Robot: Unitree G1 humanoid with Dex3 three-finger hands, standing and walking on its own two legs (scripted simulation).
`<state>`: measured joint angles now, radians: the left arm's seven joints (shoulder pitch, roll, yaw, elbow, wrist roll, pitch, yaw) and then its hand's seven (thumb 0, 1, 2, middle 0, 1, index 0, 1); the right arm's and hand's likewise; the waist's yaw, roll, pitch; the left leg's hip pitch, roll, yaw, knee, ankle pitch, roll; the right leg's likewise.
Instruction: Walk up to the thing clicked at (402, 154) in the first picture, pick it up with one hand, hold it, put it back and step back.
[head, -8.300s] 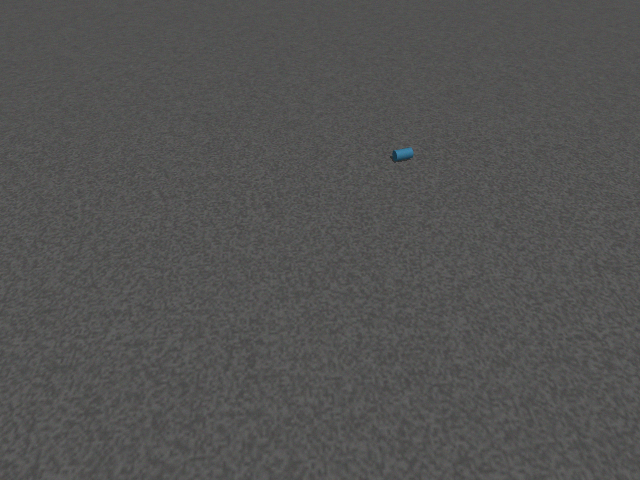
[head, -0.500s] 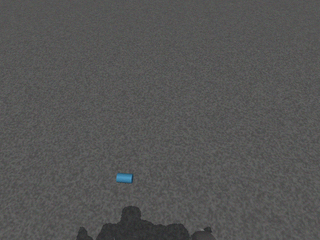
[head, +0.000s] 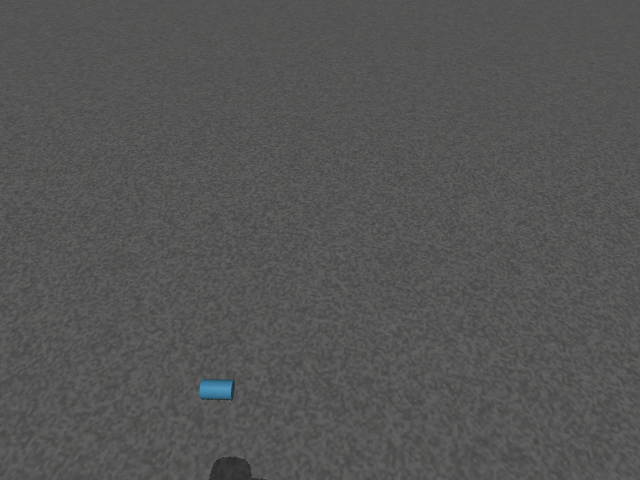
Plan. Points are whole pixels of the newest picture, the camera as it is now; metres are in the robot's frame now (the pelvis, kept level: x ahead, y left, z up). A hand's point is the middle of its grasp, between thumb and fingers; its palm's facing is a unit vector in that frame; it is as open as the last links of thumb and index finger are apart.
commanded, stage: walk up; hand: left
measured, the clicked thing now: (217, 389) +0.51 +0.31 -0.72
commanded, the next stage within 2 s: stand in 0.32 s
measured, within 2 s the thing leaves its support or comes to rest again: neither
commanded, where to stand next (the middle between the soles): +0.13 +0.04 m, yaw -1 degrees
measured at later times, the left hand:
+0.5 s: hand out of the picture +0.10 +0.23 -0.13, palm faces -0.01 -0.93 -0.36, open 7.4 cm
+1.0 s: hand out of the picture +0.07 +0.25 -0.12, palm faces +0.02 -0.94 -0.35, open 7.4 cm
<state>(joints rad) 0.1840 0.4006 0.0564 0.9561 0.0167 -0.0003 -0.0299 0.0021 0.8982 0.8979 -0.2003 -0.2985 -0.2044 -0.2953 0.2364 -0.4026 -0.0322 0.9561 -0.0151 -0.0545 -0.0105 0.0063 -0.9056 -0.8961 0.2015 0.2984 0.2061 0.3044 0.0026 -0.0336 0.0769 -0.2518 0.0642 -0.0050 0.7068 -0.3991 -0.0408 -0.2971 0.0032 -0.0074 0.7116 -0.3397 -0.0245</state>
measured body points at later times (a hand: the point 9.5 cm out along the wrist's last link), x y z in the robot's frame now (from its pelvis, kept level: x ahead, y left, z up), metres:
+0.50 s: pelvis +0.00 -0.03 +0.02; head +0.02 -0.03 +0.46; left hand +0.10 +0.28 -0.10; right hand +0.08 -0.34 -0.11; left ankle +0.02 +0.12 -0.72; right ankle +0.02 -0.13 -0.72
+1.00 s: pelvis +0.00 -0.01 +0.03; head +0.01 -0.02 +0.48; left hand +0.07 +0.30 -0.10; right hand +0.09 -0.31 -0.10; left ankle +0.02 +0.12 -0.72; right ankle +0.02 -0.13 -0.72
